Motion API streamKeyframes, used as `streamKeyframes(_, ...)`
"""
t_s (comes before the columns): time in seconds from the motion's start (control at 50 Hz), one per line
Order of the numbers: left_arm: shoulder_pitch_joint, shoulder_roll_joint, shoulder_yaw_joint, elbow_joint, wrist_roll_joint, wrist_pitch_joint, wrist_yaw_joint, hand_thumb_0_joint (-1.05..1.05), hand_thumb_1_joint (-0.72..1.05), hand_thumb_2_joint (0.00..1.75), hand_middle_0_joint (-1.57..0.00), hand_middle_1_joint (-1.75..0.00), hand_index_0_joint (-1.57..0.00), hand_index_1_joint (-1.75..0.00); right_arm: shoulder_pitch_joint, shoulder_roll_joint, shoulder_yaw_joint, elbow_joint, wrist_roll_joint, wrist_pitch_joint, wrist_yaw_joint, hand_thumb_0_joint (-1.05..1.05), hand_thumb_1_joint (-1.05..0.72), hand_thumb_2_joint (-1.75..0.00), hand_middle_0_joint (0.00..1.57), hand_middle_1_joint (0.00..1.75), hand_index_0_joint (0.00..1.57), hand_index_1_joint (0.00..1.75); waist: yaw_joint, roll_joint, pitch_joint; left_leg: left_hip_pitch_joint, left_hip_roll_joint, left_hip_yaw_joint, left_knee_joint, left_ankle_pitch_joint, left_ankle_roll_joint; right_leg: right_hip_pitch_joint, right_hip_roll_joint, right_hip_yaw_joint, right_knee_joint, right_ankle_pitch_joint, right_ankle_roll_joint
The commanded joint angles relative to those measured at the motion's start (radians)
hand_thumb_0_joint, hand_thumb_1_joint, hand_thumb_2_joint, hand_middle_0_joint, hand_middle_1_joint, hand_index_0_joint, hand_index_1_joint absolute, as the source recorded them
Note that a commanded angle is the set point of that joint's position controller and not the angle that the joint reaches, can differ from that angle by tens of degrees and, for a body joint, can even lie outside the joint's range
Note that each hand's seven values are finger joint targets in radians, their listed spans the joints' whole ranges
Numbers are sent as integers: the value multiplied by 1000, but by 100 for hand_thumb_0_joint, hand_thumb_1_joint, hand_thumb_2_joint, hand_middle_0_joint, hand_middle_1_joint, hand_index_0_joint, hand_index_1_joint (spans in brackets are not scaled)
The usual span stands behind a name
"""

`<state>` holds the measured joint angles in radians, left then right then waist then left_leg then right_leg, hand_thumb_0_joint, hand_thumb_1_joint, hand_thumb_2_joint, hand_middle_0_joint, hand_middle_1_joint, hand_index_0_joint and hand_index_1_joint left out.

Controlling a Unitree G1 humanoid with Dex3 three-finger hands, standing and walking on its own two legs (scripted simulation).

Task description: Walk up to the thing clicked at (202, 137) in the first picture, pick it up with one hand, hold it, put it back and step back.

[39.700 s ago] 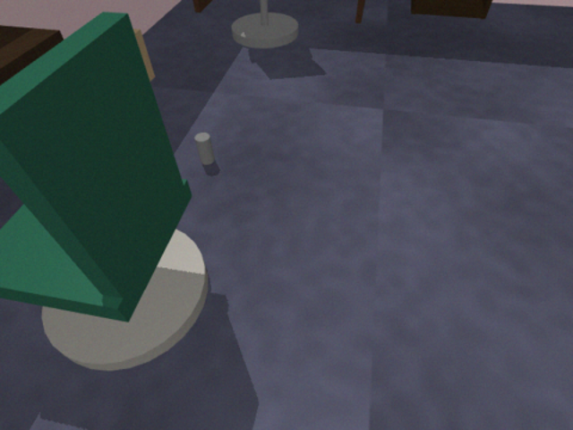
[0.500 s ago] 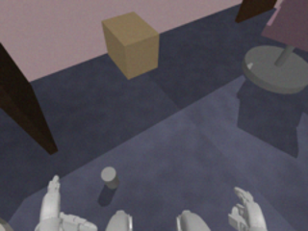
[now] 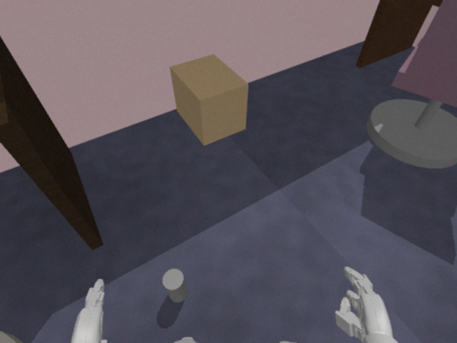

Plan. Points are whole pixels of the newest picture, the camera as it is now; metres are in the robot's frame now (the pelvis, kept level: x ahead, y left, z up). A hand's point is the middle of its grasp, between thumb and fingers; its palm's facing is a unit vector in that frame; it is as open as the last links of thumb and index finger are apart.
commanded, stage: home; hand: left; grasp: from the side
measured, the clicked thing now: (176, 286) +0.44 +0.21 -0.64
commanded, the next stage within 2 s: stand in 1.34 s
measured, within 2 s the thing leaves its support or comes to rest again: neither
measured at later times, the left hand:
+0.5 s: hand (135, 337) +0.16 +0.17 -0.05, palm faces +0.10 -0.95 -0.30, open 17.6 cm
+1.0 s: hand (133, 335) +0.16 +0.17 -0.05, palm faces +0.10 -0.95 -0.29, open 17.6 cm
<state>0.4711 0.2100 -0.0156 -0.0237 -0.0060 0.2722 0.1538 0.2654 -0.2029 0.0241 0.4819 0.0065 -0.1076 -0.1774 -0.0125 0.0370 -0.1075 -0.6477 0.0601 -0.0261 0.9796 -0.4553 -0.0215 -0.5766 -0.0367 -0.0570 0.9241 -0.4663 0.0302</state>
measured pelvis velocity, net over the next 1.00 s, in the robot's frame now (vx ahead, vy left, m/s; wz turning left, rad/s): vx -0.01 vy -0.01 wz -0.01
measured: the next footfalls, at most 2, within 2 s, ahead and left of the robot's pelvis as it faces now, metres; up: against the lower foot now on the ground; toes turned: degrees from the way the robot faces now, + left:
none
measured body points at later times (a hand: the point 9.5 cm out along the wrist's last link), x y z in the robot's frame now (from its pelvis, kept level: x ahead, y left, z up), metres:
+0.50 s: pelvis -0.01 -0.01 +0.00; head +0.01 -0.02 +0.45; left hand +0.15 +0.22 -0.03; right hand +0.15 -0.26 -0.07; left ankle +0.02 +0.13 -0.68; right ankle +0.00 -0.14 -0.68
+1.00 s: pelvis -0.01 -0.01 +0.00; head +0.01 -0.01 +0.45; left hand +0.15 +0.22 -0.03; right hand +0.16 -0.25 -0.07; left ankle +0.02 +0.13 -0.68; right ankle +0.00 -0.14 -0.68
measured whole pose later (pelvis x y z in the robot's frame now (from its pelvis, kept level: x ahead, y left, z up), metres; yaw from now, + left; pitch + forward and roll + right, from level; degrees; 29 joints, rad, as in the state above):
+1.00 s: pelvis -0.01 -0.01 +0.00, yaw +0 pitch +6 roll -2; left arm 0.46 0.20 -0.01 0.01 -0.01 0.25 0.14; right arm 0.27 -0.21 0.02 0.51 0.00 -0.14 -0.18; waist -0.01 0.04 -0.09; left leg -0.63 0.07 -0.02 0.95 -0.43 -0.03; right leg -0.58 -0.03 -0.05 0.92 -0.45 0.02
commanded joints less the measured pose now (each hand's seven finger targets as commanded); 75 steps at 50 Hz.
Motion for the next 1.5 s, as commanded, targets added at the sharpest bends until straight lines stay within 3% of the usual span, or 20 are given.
streamKeyframes(0.0,-48,88,58,-186,6,-51,3,0,-60,2,-4,-5,-4,-5,-59,-122,-51,-146,0,-57,-13,0,-90,-90,20,30,20,30,-16,18,-60,105,-38,13,-198,141,13,3,58,-27,-163,133,-33)
streamKeyframes(0.14,-20,87,60,-175,5,-58,-2,0,-59,3,-4,-5,-4,-5,-63,-118,-50,-151,0,-62,-10,0,-90,-90,20,30,20,30,-5,3,-85,103,-42,23,-191,161,17,27,55,-22,-168,155,-32)
streamKeyframes(0.2,-26,87,60,-149,6,-61,-5,0,-60,3,-4,-5,-4,-5,-61,-119,-50,-144,1,-64,-10,0,-90,-90,20,30,20,30,-15,-18,-58,89,-42,27,-196,108,20,2,57,-20,-181,108,-30)
streamKeyframes(0.22,-53,99,64,-197,5,-66,-5,0,-57,4,-5,-5,-5,-5,-55,-118,-52,-145,-2,-64,-13,0,-90,-90,20,30,20,30,-13,6,-97,103,-46,33,-184,131,21,21,51,-12,-185,135,-28)
streamKeyframes(0.24,-34,93,69,-151,6,-65,-4,0,-60,3,-4,-5,-4,-5,-49,-118,-50,-134,-2,-63,-13,0,-90,-90,20,30,20,30,-18,-16,-85,103,-43,29,-187,133,22,16,53,-14,-180,135,-28)
streamKeyframes(0.48,-49,95,65,-158,4,-71,-9,0,-57,4,-5,-5,-5,-5,-66,-120,-51,-135,0,-79,-16,0,-90,-90,20,30,20,30,-12,-33,-52,89,-47,41,-184,97,26,4,47,-3,-198,103,-24)
streamKeyframes(0.58,-50,93,62,-165,1,-71,-10,0,-58,4,-5,-5,-5,-5,-64,-122,-51,-132,-1,-79,-15,0,-90,-90,20,30,20,30,-13,-25,-56,90,-47,40,-182,115,27,10,47,-4,-193,122,-25)
streamKeyframes(0.6,-25,107,83,-163,5,-69,-8,0,-59,3,-5,-5,-5,-5,-64,-119,-52,-133,-2,-80,-19,0,-90,-90,20,30,20,30,-4,-26,-97,105,-47,42,-175,149,26,29,48,-2,-188,154,-25)
streamKeyframes(0.64,-47,94,62,-163,4,-70,-12,0,-59,3,-4,-5,-4,-5,-62,-122,-51,-132,-1,-78,-16,0,-90,-90,20,30,20,30,-10,-23,-69,102,-46,40,-182,135,25,16,48,-4,-186,140,-26)
streamKeyframes(0.72,-50,90,62,-151,5,-72,-11,0,-58,4,-5,-5,-5,-5,-65,-122,-52,-127,-1,-81,-14,0,-90,-90,20,30,20,30,-13,-9,-51,102,-42,32,-198,104,21,0,54,-14,-181,104,-30)
streamKeyframes(0.88,-41,90,63,-170,6,-75,-9,0,-59,4,-5,-5,-5,-5,-63,-123,-54,-132,-4,-81,-17,0,-90,-90,20,30,20,30,-10,-23,-100,116,-44,38,-176,171,23,32,50,-8,-176,174,-28)
streamKeyframes(1.0,-34,94,69,-161,6,-72,-5,0,-59,3,-5,-5,-5,-5,-69,-121,-52,-134,-3,-82,-17,0,-90,-90,20,30,20,30,-2,-24,-68,100,-44,38,-189,124,23,15,51,-10,-187,124,-31)
streamKeyframes(1.06,-32,80,56,-157,7,-72,-8,0,-57,5,-5,-5,-5,-5,-60,-123,-56,-130,-6,-84,-20,0,-90,-90,20,30,20,30,-18,-23,-95,125,-39,35,-184,162,21,17,55,-14,-175,161,-29)
streamKeyframes(1.1,-43,98,71,-176,6,-74,-6,0,-59,3,-4,-5,-4,-5,-60,-118,-53,-129,-5,-84,-17,0,-90,-90,20,30,20,30,-5,-3,-78,109,-42,35,-185,157,20,25,51,-14,-174,157,-31)
streamKeyframes(1.28,-33,87,62,-163,6,-71,-7,0,-59,3,-5,-5,-4,-5,-58,-120,-52,-130,-5,-83,-17,0,-90,-90,20,30,20,30,-7,-13,-72,111,-39,33,-186,164,19,19,54,-16,-169,160,-31)
streamKeyframes(1.38,-34,99,69,-180,8,-71,-5,0,-57,5,-5,-5,-5,-5,-53,-120,-56,-127,-7,-80,-18,0,-90,-90,20,30,20,30,-9,-1,-112,127,-39,34,-172,217,20,40,52,-14,-163,215,-30)
streamKeyframes(1.42,-35,87,62,-158,8,-68,-5,0,-58,4,-5,-5,-5,-5,-58,-122,-55,-127,-6,-81,-17,0,-90,-90,20,30,20,30,-8,-13,-72,114,-37,33,-181,189,19,20,54,-17,-166,185,-31)
streamKeyframes(1.46,-35,93,68,-169,6,-70,-6,0,-42,20,-20,-21,-20,-21,-58,-120,-55,-130,-6,-79,-17,0,-90,-90,20,30,20,30,-6,-19,-88,113,-41,35,-179,179,21,31,52,-15,-173,178,-29)
streamKeyframes(1.48,-31,89,64,-166,7,-69,-4,0,-34,28,-20,-29,-20,-29,-59,-118,-53,-127,-6,-79,-17,0,-90,-90,20,30,20,30,-4,-7,-77,113,-40,36,-182,177,20,29,52,-15,-173,176,-30)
